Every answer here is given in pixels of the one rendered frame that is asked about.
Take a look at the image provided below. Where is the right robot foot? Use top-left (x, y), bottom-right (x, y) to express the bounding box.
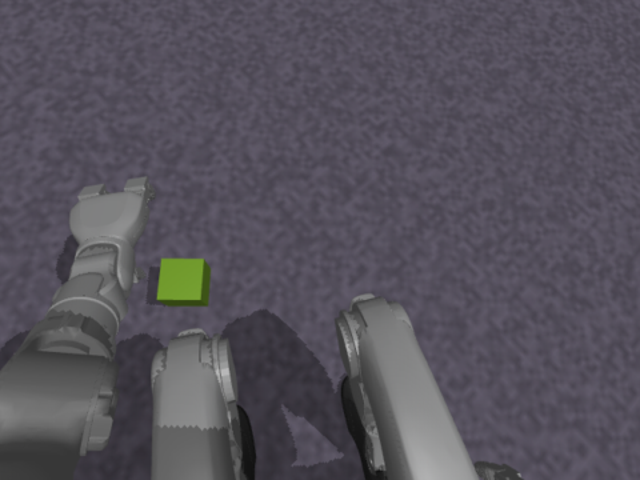
top-left (341, 375), bottom-right (388, 480)

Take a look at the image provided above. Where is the right robot hand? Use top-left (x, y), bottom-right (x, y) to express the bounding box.
top-left (474, 461), bottom-right (524, 480)

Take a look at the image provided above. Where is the left robot arm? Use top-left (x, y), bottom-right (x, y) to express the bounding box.
top-left (0, 237), bottom-right (135, 480)

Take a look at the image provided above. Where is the cube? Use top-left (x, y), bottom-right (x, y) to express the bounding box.
top-left (157, 258), bottom-right (211, 306)

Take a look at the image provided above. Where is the left robot foot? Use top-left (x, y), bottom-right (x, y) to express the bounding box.
top-left (236, 404), bottom-right (256, 480)

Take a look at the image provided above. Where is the left robot hand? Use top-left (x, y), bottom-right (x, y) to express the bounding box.
top-left (69, 176), bottom-right (156, 284)

